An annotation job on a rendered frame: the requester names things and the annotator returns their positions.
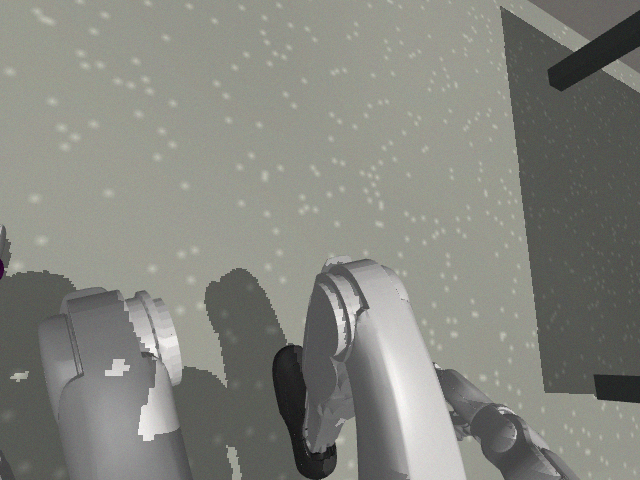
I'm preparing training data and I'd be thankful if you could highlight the right robot hand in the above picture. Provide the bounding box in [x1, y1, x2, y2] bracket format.
[433, 362, 495, 441]

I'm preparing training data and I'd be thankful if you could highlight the right robot arm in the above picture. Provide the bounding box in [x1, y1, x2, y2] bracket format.
[470, 404, 580, 480]

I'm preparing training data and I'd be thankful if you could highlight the right robot foot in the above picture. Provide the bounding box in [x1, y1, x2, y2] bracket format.
[272, 345, 337, 480]

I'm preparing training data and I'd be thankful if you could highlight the left robot arm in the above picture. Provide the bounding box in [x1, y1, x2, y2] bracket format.
[0, 450, 16, 480]

